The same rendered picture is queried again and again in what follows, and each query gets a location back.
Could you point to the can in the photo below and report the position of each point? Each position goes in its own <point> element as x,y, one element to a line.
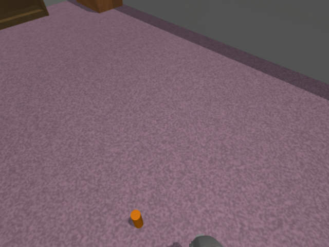
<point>137,218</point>

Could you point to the bookshelf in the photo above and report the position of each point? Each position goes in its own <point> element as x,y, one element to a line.
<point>14,12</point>

